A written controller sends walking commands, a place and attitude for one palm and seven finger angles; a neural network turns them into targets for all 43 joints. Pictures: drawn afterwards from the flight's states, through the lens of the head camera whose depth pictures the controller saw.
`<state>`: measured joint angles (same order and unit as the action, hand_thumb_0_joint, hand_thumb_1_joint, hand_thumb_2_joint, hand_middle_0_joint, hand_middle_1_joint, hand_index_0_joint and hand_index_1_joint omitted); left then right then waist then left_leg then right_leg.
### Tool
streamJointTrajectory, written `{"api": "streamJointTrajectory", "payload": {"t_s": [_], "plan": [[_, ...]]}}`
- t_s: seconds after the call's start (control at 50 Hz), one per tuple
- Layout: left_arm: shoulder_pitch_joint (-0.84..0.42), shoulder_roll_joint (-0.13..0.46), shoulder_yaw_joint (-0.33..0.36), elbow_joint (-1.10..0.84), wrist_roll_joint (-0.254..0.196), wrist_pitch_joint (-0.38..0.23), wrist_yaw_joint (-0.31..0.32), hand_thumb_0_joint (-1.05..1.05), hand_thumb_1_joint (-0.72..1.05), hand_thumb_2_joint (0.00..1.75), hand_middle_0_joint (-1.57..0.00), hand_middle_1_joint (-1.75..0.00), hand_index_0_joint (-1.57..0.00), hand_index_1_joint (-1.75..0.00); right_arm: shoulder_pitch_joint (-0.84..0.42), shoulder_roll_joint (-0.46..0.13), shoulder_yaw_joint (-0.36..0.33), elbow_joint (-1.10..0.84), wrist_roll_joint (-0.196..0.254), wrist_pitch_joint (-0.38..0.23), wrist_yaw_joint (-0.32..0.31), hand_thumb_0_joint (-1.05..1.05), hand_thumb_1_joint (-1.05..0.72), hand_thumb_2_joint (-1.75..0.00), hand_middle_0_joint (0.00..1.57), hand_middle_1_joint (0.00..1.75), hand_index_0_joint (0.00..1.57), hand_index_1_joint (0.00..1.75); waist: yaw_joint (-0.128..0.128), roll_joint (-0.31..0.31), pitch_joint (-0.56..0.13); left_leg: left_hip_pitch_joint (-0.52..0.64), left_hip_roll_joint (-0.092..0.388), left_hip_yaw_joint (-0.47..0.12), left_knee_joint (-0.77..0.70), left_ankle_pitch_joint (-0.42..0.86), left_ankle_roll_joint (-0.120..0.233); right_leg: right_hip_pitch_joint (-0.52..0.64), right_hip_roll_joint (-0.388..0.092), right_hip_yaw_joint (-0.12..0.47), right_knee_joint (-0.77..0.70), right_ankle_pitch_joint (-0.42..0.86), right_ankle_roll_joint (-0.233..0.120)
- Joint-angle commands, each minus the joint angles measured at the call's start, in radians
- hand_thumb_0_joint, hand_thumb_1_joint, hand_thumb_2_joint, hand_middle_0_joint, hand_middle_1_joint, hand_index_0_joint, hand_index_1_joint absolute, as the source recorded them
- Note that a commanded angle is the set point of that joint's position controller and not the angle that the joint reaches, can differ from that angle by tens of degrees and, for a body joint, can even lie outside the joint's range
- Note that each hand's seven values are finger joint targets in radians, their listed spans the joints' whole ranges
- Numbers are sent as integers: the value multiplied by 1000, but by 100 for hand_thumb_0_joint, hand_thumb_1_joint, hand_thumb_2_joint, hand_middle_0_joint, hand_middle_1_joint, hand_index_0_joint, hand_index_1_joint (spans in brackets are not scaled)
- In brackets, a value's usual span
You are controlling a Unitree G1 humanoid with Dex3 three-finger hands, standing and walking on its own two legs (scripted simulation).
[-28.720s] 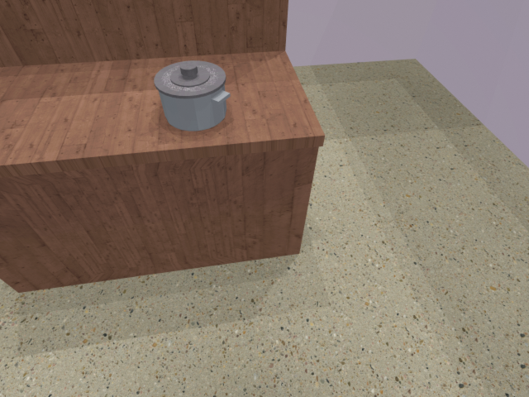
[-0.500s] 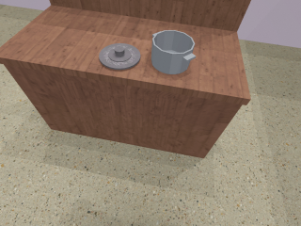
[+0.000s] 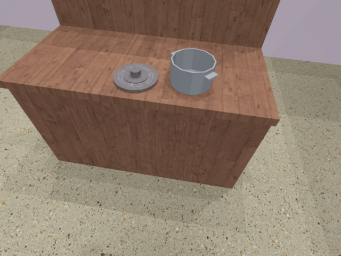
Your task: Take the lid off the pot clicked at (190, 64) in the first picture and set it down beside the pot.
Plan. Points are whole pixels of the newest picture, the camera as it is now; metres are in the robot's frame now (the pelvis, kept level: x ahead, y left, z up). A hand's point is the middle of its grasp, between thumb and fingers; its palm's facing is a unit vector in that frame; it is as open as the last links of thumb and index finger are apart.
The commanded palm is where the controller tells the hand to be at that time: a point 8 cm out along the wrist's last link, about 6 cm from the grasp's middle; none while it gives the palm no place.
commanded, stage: let the arm hang, fingers relaxed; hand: left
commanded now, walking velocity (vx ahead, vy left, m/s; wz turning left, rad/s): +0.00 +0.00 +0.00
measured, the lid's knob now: (135, 71) +0.82 +0.19 -0.05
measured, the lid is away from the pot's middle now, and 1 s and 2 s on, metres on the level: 0.24 0.24 0.24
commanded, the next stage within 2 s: look to check the result in 0.12 s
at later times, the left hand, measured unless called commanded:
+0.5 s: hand out of the picture +0.00 +0.17 -0.18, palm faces +0.03 -0.98 -0.17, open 7.3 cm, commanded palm none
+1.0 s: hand out of the picture +0.01 +0.17 -0.18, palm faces +0.03 -0.98 -0.18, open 7.3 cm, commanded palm none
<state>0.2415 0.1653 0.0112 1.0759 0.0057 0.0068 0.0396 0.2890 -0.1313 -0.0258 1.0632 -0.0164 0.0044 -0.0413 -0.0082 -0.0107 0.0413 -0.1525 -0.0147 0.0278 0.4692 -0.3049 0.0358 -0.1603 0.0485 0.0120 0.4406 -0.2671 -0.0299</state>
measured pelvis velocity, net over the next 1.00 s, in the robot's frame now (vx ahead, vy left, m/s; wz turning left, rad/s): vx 0.00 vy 0.00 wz -0.01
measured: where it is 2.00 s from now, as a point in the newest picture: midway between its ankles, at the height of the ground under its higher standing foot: outside the picture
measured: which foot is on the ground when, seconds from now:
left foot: down 0.00-1.00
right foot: down 0.00-1.00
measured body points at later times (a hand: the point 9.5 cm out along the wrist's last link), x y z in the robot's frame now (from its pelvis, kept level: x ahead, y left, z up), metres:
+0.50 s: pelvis +0.00 +0.01 +0.00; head +0.02 +0.02 +0.45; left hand +0.00 +0.22 -0.17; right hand -0.01 -0.20 -0.16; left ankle -0.03 +0.09 -0.74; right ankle -0.02 -0.10 -0.74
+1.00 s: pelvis +0.00 +0.00 +0.00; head +0.02 +0.01 +0.45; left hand +0.01 +0.22 -0.16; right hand -0.01 -0.21 -0.16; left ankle -0.03 +0.09 -0.74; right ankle -0.02 -0.10 -0.74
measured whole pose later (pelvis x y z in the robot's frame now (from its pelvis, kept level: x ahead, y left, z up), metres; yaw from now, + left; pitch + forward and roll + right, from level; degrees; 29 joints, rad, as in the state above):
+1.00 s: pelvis +0.00 +0.00 +0.00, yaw +0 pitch -1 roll +0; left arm 0.27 0.14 0.02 1.11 0.01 0.00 0.05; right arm 0.30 -0.11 -0.02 1.10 -0.01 0.00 -0.05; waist -0.01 -0.01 0.05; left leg -0.14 -0.02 0.04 0.45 -0.31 0.04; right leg -0.16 0.04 0.02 0.44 -0.27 -0.03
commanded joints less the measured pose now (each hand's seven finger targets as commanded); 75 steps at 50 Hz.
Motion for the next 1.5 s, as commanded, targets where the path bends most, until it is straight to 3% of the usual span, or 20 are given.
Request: {"api": "streamJointTrajectory", "payload": {"t_s": [0.0, 0.04, 0.08, 0.14, 0.36, 0.44, 0.56, 0.82, 0.98, 1.02, 1.08, 1.14, 1.36, 1.42, 1.48], "plan": [[61, 80, 18, -28, 0, -20, 0, 0, 90, 90, -20, -30, -20, -30, 80, -92, -18, -21, 6, -19, -4, 0, -90, -90, 20, 30, 20, 30, -4, 24, -4, 0, 117, -89, -74, 252, 24, -10, -123, 83, -53, 248, -22], [62, 76, 18, -23, 0, -21, 1, 0, 90, 90, -20, -30, -20, -30, 83, -92, -17, -19, 7, -19, -4, 0, -90, -90, 20, 30, 20, 30, -5, 3, -1, -2, 115, -89, -74, 245, 23, -9, -123, 84, -56, 247, -21], [64, 72, 16, -23, 0, -17, 2, 0, 90, 90, -20, -30, -20, -30, 83, -87, -16, -17, 6, -16, -5, 0, -90, -90, 20, 30, 20, 30, -6, 30, 36, -14, 117, -91, -86, 216, 24, -36, -119, 84, -59, 214, -21], [70, 68, 16, -19, 0, -18, 1, 0, 90, 90, -20, -30, -20, -30, 88, -92, -16, -13, 6, -19, -5, 0, -90, -90, 20, 30, 20, 30, -4, 25, 12, -4, 121, -98, -90, 226, 28, -23, -115, 78, -55, 208, -19], [88, 54, 16, -6, 2, -19, 4, 0, 90, 90, -20, -30, -20, -30, 102, -72, -16, 2, 9, -20, -7, 0, -90, -90, 20, 30, 20, 30, -7, 27, 33, -6, 117, -96, -90, 226, 27, -41, -115, 76, -52, 201, -19], [96, 50, 16, 1, 0, -21, 4, 0, 90, 90, -20, -30, -20, -30, 105, -74, -15, 7, 9, -24, -9, 0, -90, -90, 20, 30, 20, 30, -7, 25, 3, 16, 120, -96, -86, 264, 29, -29, -116, 74, -48, 222, -16], [100, 45, 17, 4, 3, -20, 6, 0, 90, 90, -20, -30, -20, -30, 106, -67, -15, 12, 10, -22, -10, 0, -90, -90, 20, 30, 20, 30, -6, 17, 32, 8, 121, -95, -89, 262, 28, -45, -115, 75, -47, 218, -16], [102, 44, 20, 8, 0, -23, 7, 0, 90, 90, -20, -30, -20, -30, 108, -69, -14, 21, 9, -25, -12, 0, -90, -90, 20, 30, 20, 30, -7, 19, 10, 28, 118, -84, -80, 307, 24, -25, -119, 76, -42, 267, -17], [102, 44, 20, 8, 2, -22, 7, 0, 90, 90, -20, -30, -20, -30, 105, -63, -13, 21, 9, -21, -10, 0, -90, -90, 20, 30, 20, 30, -6, 11, 42, 1, 116, -87, -94, 224, 23, -39, -116, 90, -60, 214, -19], [103, 44, 20, 9, 0, -24, 6, 0, 90, 90, -20, -30, -20, -30, 105, -68, -14, 21, 9, -25, -11, 0, -90, -90, 20, 30, 20, 30, -6, 18, 10, 25, 117, -84, -89, 256, 23, -28, -118, 87, -54, 239, -19], [100, 46, 18, 7, 1, -22, 7, 0, 90, 90, -20, -30, -20, -30, 105, -65, -12, 25, 9, -21, -11, 0, -90, -90, 20, 30, 20, 30, -7, 32, 42, 10, 117, -81, -93, 234, 21, -45, -116, 90, -57, 222, -19], [107, 43, 19, 11, 0, -26, 7, 0, 90, 90, -20, -30, -20, -30, 106, -69, -14, 24, 9, -24, -12, 0, -90, -90, 20, 30, 20, 30, -7, 15, 8, 34, 118, -77, -82, 271, 21, -32, -117, 91, -54, 257, -20], [109, 39, 21, 12, 2, -24, 8, 0, 90, 90, -20, -30, -20, -30, 107, -56, -14, 30, 11, -22, -11, 0, -90, -90, 20, 30, 20, 30, -6, 22, 42, 13, 117, -76, -91, 227, 18, -48, -114, 96, -60, 223, -20], [114, 38, 20, 15, 1, -27, 7, 0, 90, 90, -20, -30, -20, -30, 105, -60, -13, 31, 10, -23, -11, 0, -90, -90, 20, 30, 20, 30, -5, 1, 27, 17, 115, -72, -85, 227, 17, -39, -117, 103, -65, 241, -21], [114, 41, 21, 13, 1, -28, 9, 0, 90, 90, -20, -30, -20, -30, 111, -54, -14, 32, 11, -23, -11, 0, -90, -90, 20, 30, 20, 30, -8, 23, 23, 21, 115, -69, -83, 233, 16, -38, -119, 105, -62, 252, -23]]}}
